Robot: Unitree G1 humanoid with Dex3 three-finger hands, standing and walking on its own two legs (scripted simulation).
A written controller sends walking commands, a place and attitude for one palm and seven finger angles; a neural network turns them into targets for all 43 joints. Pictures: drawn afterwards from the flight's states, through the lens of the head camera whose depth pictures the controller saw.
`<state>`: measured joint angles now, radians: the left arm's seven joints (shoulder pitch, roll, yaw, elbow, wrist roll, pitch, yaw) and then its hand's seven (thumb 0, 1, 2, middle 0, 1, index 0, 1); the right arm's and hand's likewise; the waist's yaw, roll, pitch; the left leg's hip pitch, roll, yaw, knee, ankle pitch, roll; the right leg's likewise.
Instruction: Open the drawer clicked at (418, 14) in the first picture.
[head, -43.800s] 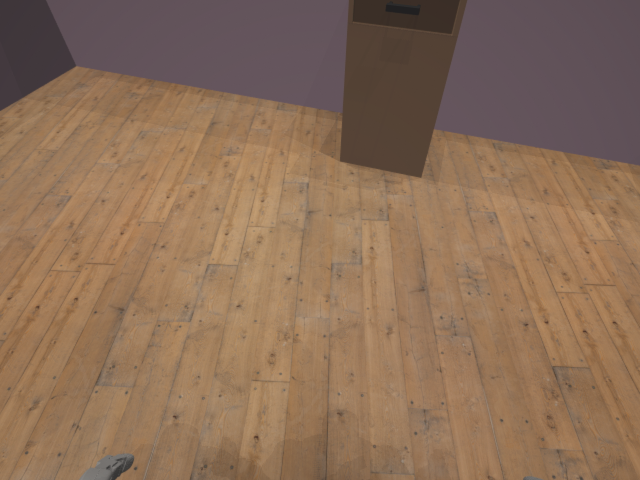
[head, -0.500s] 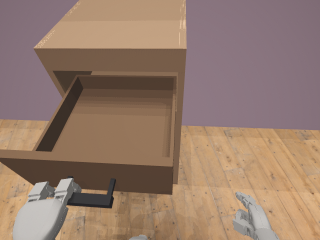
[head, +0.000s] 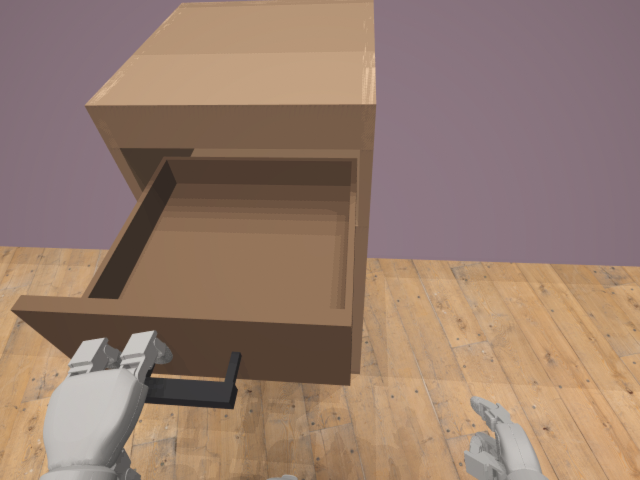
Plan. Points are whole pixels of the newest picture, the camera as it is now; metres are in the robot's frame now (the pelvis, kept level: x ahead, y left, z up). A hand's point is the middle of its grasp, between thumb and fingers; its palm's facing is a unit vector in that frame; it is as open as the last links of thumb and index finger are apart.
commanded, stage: lift the hand off the handle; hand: left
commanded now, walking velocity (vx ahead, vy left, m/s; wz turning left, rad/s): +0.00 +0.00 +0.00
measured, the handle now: (187, 375) +0.23 +0.19 +0.04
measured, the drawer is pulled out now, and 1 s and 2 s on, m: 0.30 0.30 0.30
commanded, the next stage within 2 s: draw the hand back to the body in 1.10 s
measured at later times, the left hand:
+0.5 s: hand (105, 392) +0.18 +0.23 +0.11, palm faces +0.08 -0.12 -0.99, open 13.7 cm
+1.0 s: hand (73, 353) +0.18 +0.23 +0.18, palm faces +0.14 -0.12 -0.98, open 13.8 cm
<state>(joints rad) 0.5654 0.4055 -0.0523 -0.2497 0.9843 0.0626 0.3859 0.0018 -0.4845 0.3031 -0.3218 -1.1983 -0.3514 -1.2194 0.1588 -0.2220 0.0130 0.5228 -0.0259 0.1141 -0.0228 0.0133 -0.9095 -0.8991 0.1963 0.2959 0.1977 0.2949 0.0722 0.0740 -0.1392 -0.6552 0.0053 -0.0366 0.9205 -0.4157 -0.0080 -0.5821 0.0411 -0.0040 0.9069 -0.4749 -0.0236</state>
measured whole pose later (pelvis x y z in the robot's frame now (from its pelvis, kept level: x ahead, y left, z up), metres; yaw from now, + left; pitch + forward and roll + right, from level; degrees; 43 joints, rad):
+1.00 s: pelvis +0.01 +0.00 +0.04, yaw +0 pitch +0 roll -1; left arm 0.57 0.54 0.04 -0.68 0.82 0.19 0.04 0.00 -0.49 0.30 -0.32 -1.20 -0.32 -1.20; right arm 0.13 -0.26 0.06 0.47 0.04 0.12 -0.01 0.01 -0.91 -0.90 0.20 0.30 0.20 0.29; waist 0.11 0.11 -0.08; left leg -0.32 0.00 -0.03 0.62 -0.30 0.00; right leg -0.25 0.03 0.01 0.59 -0.35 -0.01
